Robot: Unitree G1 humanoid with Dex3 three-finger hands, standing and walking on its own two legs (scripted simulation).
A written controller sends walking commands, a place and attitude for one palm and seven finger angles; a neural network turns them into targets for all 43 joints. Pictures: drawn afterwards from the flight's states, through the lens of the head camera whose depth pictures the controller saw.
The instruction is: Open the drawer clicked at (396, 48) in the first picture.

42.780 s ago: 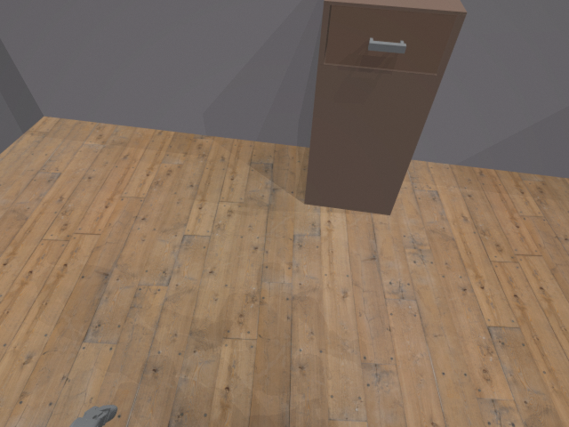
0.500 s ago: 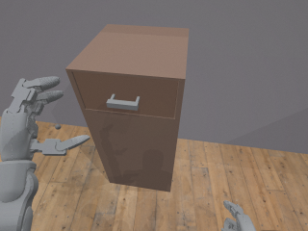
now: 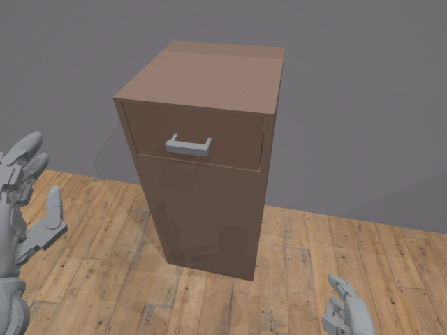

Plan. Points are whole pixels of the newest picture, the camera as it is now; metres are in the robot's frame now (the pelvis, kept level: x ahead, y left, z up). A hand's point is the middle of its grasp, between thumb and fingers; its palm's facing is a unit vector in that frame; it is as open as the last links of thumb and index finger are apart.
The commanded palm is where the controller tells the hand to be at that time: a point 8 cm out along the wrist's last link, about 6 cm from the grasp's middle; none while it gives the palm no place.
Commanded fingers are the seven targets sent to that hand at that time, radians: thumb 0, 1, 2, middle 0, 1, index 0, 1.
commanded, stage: draw the hand back to the body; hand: left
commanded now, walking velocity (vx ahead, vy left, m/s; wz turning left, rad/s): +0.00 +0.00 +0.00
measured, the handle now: (189, 143) +0.57 +0.17 +0.03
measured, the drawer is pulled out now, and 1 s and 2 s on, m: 0.00 0.00 0.00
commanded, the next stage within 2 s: step back with the hand held close in 0.08 s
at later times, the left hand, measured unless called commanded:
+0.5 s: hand (80, 214) +0.21 +0.23 +0.18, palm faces +0.32 -0.84 -0.43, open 7.4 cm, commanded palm +0.14 +0.28 +0.22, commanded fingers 0.00 0.90 0.90 -0.20 -0.30 -0.20 -0.30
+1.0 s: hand out of the picture +0.13 +0.28 +0.20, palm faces +0.42 -0.81 -0.41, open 7.4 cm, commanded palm +0.07 +0.32 +0.22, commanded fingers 0.00 0.90 0.90 -0.20 -0.30 -0.20 -0.30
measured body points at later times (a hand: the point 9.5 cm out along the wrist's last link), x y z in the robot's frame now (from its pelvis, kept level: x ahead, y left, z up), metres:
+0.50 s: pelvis +0.01 +0.01 -0.01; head +0.02 +0.02 +0.44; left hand +0.19 +0.27 +0.20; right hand +0.16 -0.25 -0.08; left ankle +0.01 +0.08 -0.74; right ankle +0.01 -0.06 -0.74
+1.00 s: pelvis -0.06 +0.04 -0.01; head -0.07 +0.06 +0.44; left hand +0.10 +0.32 +0.22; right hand +0.10 -0.19 -0.08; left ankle +0.01 +0.08 -0.74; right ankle -0.10 -0.09 -0.72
